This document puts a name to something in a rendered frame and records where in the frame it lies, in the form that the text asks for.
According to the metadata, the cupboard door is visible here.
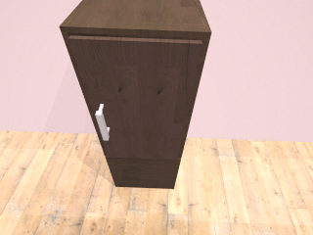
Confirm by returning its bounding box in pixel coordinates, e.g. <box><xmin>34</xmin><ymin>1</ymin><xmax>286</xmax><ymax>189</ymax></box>
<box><xmin>68</xmin><ymin>35</ymin><xmax>202</xmax><ymax>160</ymax></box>

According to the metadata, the handle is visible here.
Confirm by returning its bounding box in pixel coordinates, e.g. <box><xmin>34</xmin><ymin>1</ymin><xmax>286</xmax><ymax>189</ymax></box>
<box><xmin>95</xmin><ymin>104</ymin><xmax>110</xmax><ymax>141</ymax></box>

